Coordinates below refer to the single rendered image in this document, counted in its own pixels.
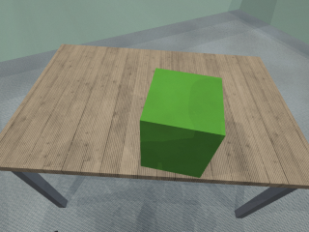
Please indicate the table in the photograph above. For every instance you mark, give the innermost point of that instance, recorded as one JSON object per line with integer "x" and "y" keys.
{"x": 82, "y": 117}

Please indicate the carton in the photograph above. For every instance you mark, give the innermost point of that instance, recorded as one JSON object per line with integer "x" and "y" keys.
{"x": 182, "y": 123}

